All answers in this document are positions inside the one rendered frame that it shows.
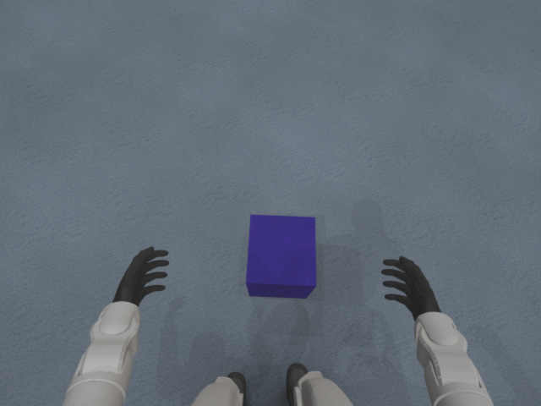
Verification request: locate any carton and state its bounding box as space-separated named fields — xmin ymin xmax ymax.
xmin=246 ymin=215 xmax=316 ymax=299

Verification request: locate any robot right shin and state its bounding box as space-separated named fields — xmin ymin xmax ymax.
xmin=297 ymin=371 xmax=324 ymax=386

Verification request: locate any right robot hand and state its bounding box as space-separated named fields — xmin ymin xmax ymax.
xmin=381 ymin=256 xmax=441 ymax=321

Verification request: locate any robot left forearm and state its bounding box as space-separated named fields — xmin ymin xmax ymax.
xmin=62 ymin=301 xmax=140 ymax=406

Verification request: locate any left robot hand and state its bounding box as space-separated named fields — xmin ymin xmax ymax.
xmin=112 ymin=246 xmax=169 ymax=307

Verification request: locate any right robot foot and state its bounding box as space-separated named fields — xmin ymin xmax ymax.
xmin=287 ymin=363 xmax=308 ymax=406

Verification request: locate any robot right forearm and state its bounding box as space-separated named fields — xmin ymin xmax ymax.
xmin=414 ymin=312 xmax=494 ymax=406

